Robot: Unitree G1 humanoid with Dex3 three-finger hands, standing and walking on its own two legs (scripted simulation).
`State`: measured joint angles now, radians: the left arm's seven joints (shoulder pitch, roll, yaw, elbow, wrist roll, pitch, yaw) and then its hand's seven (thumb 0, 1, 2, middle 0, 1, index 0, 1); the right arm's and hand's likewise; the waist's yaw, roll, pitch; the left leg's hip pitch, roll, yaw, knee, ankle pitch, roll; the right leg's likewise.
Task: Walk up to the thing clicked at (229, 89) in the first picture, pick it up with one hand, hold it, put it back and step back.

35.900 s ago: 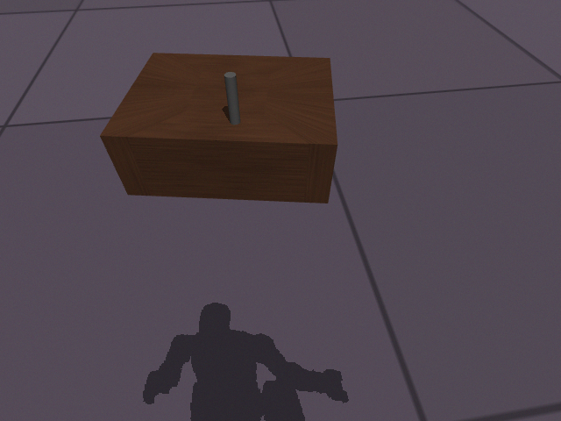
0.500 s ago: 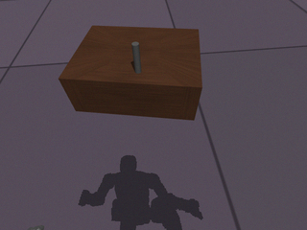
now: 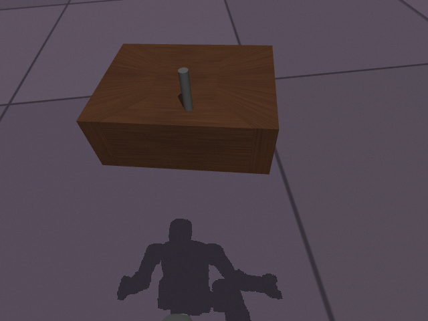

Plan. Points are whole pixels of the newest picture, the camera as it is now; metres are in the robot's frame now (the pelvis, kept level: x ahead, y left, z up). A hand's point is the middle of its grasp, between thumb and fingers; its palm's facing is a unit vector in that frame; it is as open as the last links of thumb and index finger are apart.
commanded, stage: step back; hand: left
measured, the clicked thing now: (186, 90) +1.12 +0.20 -0.30
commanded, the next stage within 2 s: stand in 0.30 s
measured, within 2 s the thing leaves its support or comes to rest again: neither
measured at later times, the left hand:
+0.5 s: hand out of the picture +0.11 +0.28 -0.15, palm faces -0.02 -0.94 -0.34, open 7.3 cm
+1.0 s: hand out of the picture +0.10 +0.28 -0.14, palm faces -0.05 -0.94 -0.35, open 7.3 cm
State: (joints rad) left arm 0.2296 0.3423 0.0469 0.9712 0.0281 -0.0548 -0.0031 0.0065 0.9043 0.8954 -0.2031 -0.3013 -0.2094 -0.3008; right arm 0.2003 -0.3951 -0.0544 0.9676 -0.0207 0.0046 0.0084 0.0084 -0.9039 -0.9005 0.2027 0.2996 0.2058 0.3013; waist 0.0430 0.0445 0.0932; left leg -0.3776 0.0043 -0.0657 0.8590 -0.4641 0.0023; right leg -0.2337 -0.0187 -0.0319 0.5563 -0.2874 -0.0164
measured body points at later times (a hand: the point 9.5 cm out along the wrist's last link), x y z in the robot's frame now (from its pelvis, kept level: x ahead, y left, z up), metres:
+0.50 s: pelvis +0.03 +0.03 +0.01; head +0.04 +0.03 +0.45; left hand +0.12 +0.33 -0.12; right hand +0.14 -0.27 -0.12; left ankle +0.06 +0.16 -0.73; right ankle +0.01 -0.11 -0.73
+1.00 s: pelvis +0.03 +0.03 +0.01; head +0.05 +0.03 +0.46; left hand +0.11 +0.33 -0.12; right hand +0.09 -0.28 -0.12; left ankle +0.06 +0.16 -0.73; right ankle +0.01 -0.11 -0.73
